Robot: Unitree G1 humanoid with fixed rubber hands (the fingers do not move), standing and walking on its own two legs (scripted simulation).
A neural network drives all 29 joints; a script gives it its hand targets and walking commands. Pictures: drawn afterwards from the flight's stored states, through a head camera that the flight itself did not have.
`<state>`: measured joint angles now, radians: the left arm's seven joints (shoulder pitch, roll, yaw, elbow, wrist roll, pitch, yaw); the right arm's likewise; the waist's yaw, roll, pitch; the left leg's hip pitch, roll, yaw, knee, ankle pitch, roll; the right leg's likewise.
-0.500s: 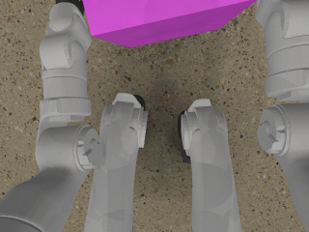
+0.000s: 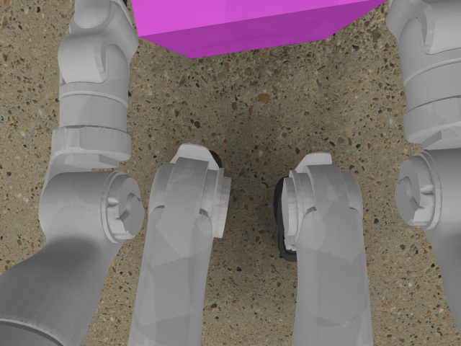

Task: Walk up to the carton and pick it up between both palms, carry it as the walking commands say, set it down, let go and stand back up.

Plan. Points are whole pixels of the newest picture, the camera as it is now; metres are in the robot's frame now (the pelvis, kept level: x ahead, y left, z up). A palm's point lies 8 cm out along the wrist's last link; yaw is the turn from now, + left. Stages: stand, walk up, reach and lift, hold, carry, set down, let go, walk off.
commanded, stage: set down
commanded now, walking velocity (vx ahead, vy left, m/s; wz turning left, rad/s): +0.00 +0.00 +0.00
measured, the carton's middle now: out of the picture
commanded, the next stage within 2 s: none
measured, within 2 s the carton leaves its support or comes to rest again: rests again in 1.72 s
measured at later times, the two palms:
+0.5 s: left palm out of the picture +0.53 +0.20 -0.18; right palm out of the picture +0.56 -0.15 -0.19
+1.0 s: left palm out of the picture +0.53 +0.20 -0.18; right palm out of the picture +0.56 -0.15 -0.19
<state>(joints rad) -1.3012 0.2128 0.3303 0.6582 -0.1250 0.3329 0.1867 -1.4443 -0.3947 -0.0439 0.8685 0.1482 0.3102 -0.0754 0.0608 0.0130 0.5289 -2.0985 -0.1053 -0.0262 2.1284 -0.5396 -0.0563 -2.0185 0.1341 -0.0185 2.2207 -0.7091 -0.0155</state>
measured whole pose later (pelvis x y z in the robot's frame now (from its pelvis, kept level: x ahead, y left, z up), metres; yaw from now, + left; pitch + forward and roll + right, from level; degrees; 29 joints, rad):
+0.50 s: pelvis +0.00 +0.00 -0.02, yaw -1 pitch +29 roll +2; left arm -1.38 0.24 0.30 0.84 -0.13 0.28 0.18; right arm -1.51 -0.41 -0.02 1.03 0.15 0.26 -0.07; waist 0.07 0.03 0.53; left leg -2.15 -0.09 -0.01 2.18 -0.54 -0.05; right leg -2.08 0.14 -0.01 2.27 -0.70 -0.01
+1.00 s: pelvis +0.00 +0.00 -0.03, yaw -1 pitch +29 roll +3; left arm -1.43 0.27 0.32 0.97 -0.13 0.21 0.14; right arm -1.58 -0.38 -0.06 1.12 0.07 0.23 -0.06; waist 0.06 0.03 0.52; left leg -2.17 -0.07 0.02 2.21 -0.54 -0.04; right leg -2.12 0.14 0.00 2.31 -0.68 -0.01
